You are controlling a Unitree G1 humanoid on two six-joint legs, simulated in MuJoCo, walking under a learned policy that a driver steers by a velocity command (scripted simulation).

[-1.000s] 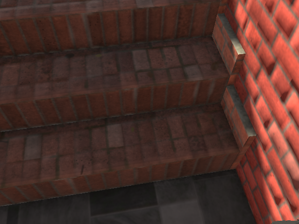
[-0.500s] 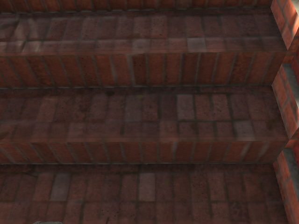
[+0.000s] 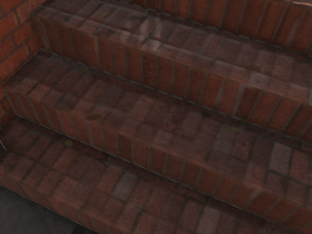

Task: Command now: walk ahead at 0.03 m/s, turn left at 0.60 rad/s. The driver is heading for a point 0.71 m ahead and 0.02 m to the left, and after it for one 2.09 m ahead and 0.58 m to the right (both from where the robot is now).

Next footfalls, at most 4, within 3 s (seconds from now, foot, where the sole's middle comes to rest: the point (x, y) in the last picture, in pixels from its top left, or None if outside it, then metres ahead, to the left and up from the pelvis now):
0.32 right None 0.03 -0.11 -0.78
0.64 left None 0.00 0.15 -0.78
1.06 right None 0.23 0.07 -0.78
1.50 left None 0.38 0.33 -0.78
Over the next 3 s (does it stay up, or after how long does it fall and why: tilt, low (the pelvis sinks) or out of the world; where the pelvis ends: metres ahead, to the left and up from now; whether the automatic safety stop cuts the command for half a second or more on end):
stays up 0.75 0.05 0.35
